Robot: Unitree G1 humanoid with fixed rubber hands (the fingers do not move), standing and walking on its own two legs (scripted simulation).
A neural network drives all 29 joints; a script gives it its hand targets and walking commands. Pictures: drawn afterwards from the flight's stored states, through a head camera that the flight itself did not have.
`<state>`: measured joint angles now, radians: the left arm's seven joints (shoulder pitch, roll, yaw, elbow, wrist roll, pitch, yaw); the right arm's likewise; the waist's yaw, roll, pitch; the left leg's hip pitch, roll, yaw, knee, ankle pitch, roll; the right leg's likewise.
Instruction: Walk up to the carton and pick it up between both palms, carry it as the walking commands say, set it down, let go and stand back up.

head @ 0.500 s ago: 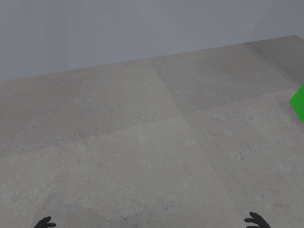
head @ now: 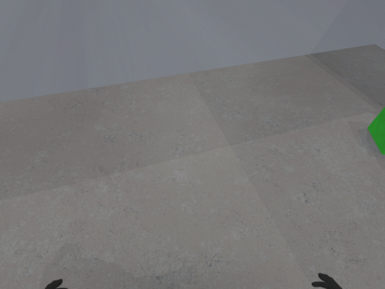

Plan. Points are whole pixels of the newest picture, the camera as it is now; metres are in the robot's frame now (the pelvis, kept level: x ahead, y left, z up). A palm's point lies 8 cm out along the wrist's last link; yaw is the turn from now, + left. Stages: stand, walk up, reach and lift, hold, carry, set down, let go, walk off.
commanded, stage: stand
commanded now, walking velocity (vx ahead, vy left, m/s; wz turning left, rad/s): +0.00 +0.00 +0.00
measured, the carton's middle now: out of the picture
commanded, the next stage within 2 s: walk up in 0.48 s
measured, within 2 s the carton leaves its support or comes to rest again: neither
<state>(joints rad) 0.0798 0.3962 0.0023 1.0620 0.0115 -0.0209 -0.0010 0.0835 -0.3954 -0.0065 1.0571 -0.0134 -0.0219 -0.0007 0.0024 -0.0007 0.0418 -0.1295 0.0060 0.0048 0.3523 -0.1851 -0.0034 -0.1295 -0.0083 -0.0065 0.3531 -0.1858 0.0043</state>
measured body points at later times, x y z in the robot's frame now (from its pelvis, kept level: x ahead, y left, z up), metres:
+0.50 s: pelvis +0.01 +0.00 +0.00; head +0.01 +0.00 +0.45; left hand +0.11 +0.32 -0.11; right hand +0.12 -0.32 -0.11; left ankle +0.01 +0.12 -0.75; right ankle +0.01 -0.12 -0.75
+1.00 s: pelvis +0.06 -0.08 -0.03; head +0.05 -0.09 +0.42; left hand +0.33 +0.21 -0.07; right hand +0.04 -0.50 -0.09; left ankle +0.01 +0.12 -0.74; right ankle +0.09 -0.24 -0.75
